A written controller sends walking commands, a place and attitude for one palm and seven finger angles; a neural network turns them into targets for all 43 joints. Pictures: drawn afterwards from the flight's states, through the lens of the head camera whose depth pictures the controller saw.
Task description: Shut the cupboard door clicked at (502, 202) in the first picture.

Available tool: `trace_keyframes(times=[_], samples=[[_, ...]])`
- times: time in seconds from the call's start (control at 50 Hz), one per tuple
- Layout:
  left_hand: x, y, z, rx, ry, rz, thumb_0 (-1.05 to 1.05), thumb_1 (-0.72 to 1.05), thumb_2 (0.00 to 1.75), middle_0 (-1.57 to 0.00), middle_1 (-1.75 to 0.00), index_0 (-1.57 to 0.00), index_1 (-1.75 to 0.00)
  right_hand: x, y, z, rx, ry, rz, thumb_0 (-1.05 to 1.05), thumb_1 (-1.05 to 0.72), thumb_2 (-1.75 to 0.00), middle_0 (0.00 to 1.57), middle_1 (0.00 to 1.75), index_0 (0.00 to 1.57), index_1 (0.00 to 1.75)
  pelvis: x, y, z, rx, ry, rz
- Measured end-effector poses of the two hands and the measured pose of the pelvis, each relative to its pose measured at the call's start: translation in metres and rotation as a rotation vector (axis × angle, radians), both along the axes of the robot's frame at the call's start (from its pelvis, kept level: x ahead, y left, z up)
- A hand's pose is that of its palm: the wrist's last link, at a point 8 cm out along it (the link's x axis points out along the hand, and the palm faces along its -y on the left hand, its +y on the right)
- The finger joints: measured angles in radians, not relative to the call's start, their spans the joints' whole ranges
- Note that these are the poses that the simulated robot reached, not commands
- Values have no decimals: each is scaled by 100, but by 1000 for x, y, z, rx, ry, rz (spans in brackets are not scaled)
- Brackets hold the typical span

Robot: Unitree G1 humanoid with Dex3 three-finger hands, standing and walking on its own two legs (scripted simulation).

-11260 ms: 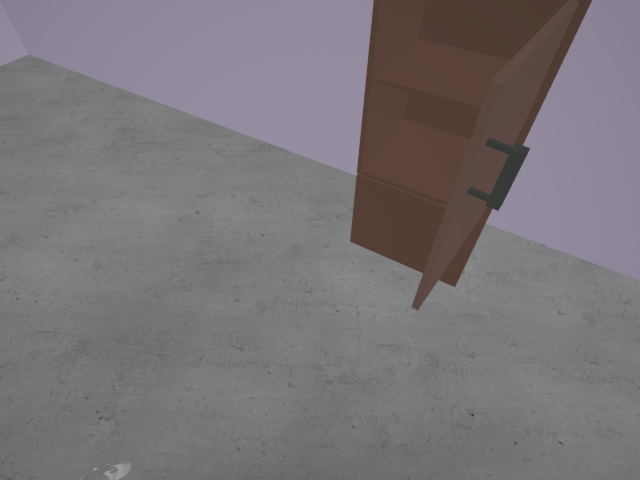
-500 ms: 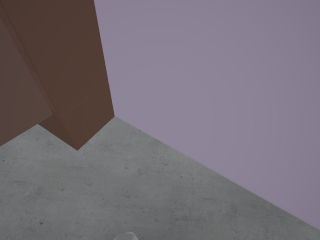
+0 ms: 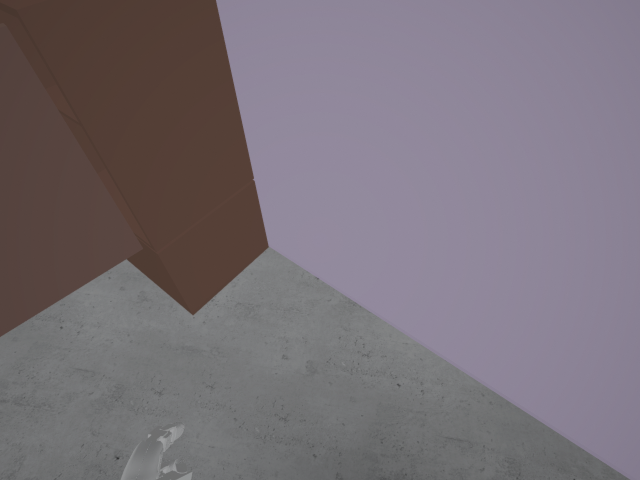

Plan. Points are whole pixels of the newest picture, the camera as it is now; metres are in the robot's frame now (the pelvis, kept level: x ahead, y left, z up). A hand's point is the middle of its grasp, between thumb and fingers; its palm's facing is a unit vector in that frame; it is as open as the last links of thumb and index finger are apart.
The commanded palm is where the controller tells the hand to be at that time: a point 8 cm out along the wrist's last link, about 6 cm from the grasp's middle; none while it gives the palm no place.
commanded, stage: turn to face it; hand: left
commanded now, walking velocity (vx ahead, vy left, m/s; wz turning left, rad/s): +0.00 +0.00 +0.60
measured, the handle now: out of the picture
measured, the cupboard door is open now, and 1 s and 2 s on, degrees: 83 83 83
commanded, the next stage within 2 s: take the last steps up to it in 0.98 s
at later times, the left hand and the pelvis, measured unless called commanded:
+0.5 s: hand out of the picture -0.06 +0.25 -0.18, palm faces +0.36 -0.89 -0.27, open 7.4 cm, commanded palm none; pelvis -0.01 +0.03 -0.01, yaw +19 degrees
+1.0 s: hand out of the picture -0.01 +0.21 -0.13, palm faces +0.51 -0.81 -0.29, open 7.4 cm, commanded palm none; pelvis +0.00 -0.01 +0.01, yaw +32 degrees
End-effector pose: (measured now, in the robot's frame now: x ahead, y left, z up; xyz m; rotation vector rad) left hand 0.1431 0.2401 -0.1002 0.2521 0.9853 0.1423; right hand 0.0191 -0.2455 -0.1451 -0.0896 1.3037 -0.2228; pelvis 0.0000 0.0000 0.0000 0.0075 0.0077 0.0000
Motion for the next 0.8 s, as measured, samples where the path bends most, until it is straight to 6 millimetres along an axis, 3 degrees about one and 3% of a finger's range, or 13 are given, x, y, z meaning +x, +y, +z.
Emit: trace_keyframes(times=[0.1, 0.24, 0.34, 0.48, 0.54, 0.64, 0.8], samples=[[-26, -8, 8, 15, 28, 59, 0, 90, 90, -20, -30, -20, -30, 19, -18, 1, 5, 25, 65, 1, -91, -90, 20, 30, 20, 30, 3, -11, 7, 11, -11, 75], [-90, -5, 0, -6, 149, 192, 0, 90, 90, -20, -30, -21, -30, 64, -20, 11, -6, 19, 199, 1, -91, -90, 20, 30, 20, 30, 4, -14, 13, 34, -10, 171], [-146, 9, -14, -37, 247, 302, 0, 90, 90, -20, -30, -21, -30, 110, 2, 17, -33, -21, 320, 1, -91, -90, 19, 30, 20, 30, 1, -2, 10, 26, -1, 236], [-217, 47, -46, -72, 356, 459, 0, 90, 90, -20, -30, -21, -30, 169, 57, 27, -82, -162, 492, 1, -91, -90, 20, 30, 20, 30, -5, 26, -7, -1, 1, 321], [-223, 57, -40, -72, 357, 501, 1, 91, 90, -20, -30, -20, -30, 175, 72, 37, -90, -177, 530, 1, -91, -90, 20, 30, 20, 30, -5, 31, 0, -19, -1, 356], [-209, 66, -25, -63, 270, 524, 1, 91, 90, -20, -30, -20, -30, 177, 87, 41, -70, -161, 572, 1, -91, -90, 20, 30, 20, 30, -5, 33, 10, -27, -4, 406], [-169, 53, -9, -29, 142, 527, 0, 91, 90, -20, -30, -20, -30, 169, 80, 21, -9, -112, 585, 1, -90, -90, 20, 30, 21, 30, 1, 16, 8, -7, -12, 474]])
